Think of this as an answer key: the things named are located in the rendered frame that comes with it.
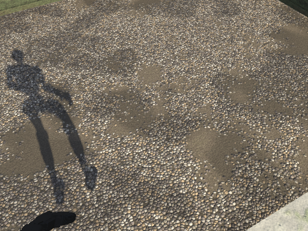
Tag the left robot hand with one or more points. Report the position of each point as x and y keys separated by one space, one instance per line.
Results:
x=48 y=220

